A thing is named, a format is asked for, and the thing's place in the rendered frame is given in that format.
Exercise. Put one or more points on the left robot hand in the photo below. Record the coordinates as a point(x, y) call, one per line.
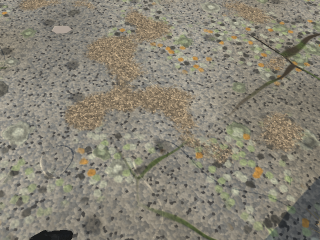
point(53, 235)

